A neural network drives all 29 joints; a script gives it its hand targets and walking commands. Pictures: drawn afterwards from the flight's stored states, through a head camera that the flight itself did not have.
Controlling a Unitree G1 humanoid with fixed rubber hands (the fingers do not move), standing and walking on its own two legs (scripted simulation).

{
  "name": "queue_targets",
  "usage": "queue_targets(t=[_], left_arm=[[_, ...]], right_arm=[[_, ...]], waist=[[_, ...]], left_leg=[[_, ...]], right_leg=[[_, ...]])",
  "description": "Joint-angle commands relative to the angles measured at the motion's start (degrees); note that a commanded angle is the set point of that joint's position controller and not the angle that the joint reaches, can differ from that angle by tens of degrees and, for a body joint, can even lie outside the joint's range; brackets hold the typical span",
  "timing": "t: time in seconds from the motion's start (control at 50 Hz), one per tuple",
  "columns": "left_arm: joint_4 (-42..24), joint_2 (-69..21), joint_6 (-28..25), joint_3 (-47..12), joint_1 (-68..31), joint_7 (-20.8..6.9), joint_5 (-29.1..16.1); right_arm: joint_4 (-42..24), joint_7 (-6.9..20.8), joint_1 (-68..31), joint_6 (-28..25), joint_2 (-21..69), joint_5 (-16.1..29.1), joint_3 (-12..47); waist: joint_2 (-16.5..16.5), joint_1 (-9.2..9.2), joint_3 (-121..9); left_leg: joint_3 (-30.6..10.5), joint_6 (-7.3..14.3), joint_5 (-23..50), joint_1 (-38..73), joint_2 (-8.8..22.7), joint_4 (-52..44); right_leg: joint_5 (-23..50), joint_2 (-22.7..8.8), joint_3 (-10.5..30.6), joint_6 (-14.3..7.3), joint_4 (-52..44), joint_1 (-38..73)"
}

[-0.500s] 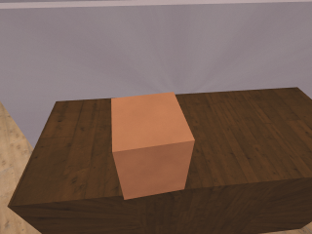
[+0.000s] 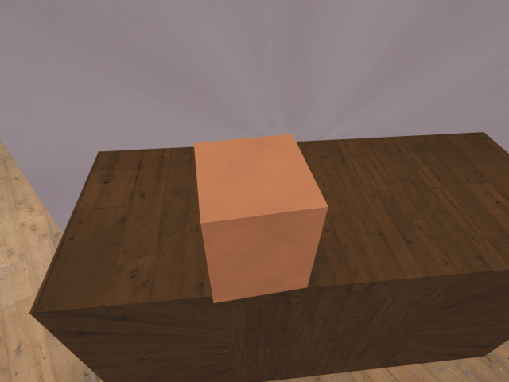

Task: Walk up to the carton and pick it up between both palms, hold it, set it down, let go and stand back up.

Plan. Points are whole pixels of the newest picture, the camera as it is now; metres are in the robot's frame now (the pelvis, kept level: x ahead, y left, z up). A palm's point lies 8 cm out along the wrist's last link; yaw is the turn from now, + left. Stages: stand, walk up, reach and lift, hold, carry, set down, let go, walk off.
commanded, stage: stand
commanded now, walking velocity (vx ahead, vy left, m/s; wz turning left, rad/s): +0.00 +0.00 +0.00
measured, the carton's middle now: (252, 218) +0.45 +0.01 +0.00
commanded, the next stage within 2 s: none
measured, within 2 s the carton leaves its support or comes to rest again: neither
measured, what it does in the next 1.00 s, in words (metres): stands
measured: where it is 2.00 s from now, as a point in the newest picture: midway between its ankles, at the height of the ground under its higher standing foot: outside the picture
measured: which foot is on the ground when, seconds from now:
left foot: down 0.00-1.00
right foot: down 0.00-1.00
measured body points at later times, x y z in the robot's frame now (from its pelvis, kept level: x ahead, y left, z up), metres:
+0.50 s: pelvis +0.02 +0.00 +0.00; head +0.01 +0.00 +0.45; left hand +0.01 +0.24 -0.15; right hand +0.02 -0.26 -0.14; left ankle +0.04 +0.10 -0.74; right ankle +0.02 -0.15 -0.74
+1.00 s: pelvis +0.02 -0.01 +0.00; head +0.02 -0.01 +0.45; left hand +0.03 +0.23 -0.15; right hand +0.02 -0.25 -0.15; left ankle +0.04 +0.10 -0.74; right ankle +0.02 -0.15 -0.74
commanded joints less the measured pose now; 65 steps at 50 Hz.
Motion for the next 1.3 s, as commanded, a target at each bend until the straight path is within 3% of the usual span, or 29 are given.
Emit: queue_targets(t=[0.0, 0.32, 0.4, 0.52, 0.54, 1.02, 1.1, 1.16, 1.28], left_arm=[[-1.9, 6.6, -0.8, 1.7, 3.1, 0.5, 0.0], [1.8, 5.7, -0.5, 1.4, 4.9, 1.0, -0.3], [2.3, 5.9, -0.8, 1.3, 4.2, 1.3, -0.5], [3.2, 5.4, -0.6, 0.9, 3.5, 1.5, -0.8], [3.4, 4.9, -0.5, 0.9, 3.3, 1.6, -0.9], [6.3, 4.0, -0.1, 1.0, 0.7, 1.8, -1.1], [7.1, 3.7, 0.0, 0.9, 1.7, 1.9, -1.0], [7.3, 4.3, 0.1, 1.1, 1.4, 2.0, -1.0], [8.1, 3.5, 0.1, 1.0, 2.3, 1.9, -1.0]], right_arm=[[-3.0, -0.6, 1.7, -0.7, -8.9, 0.0, -2.3], [0.4, -1.1, 2.2, -0.2, -7.4, 0.1, -1.7], [1.0, -1.2, 1.9, -0.5, -6.3, 0.2, -1.0], [2.5, -1.4, 2.2, -0.4, -5.7, 0.4, -0.5], [2.4, -1.5, 2.0, -0.4, -5.9, 0.4, -0.6], [6.3, -1.9, 1.6, -0.3, -4.0, 0.4, -0.3], [6.7, -2.0, 2.0, -0.1, -4.3, 0.4, -0.4], [7.0, -2.0, 2.1, 0.0, -4.3, 0.4, -0.6], [7.6, -2.0, 2.0, 0.1, -4.0, 0.3, -0.7]], waist=[[2.3, 0.16, 6.1], [0.6, -0.47, 4.8], [1.0, -0.33, 3.5], [-0.2, -0.14, 3.7], [0.7, -0.32, 3.6], [0.6, -0.1, 4.1], [1.6, -0.06, 5.5], [-0.1, -0.33, 5.8], [0.6, -0.25, 5.2]], left_leg=[[-9.8, -0.3, -16.9, -5.7, 6.3, -11.9], [-8.5, -0.8, -10.1, -1.6, 5.5, -9.3], [-7.5, -0.9, -1.6, 0.2, 5.2, -7.6], [-6.9, -1.0, 3.4, 1.3, 5.5, -6.7], [-7.0, -1.0, 4.2, 1.7, 5.5, -6.6], [-7.2, -1.2, 2.3, 2.1, 5.7, -8.4], [-7.4, -1.3, 0.3, 1.2, 5.6, -8.9], [-7.8, -1.3, -1.7, 0.8, 5.7, -9.1], [-7.9, -1.5, -4.0, 0.8, 5.5, -9.5]], right_leg=[[-7.8, -2.1, 3.3, -1.9, -4.9, -4.0], [-5.5, -2.8, 3.6, -1.8, -5.2, -5.9], [0.3, -3.7, 4.3, -2.1, -5.2, -4.2], [2.7, -4.1, 4.0, -2.0, -5.4, -3.4], [3.5, -4.2, 4.0, -2.0, -5.3, -3.1], [1.6, -4.2, 3.5, -2.4, -6.9, -1.8], [0.5, -4.2, 3.6, -2.3, -7.3, -2.4], [-1.6, -4.0, 3.5, -2.1, -7.7, -3.2], [-2.7, -3.7, 3.5, -2.2, -7.6, -3.6]])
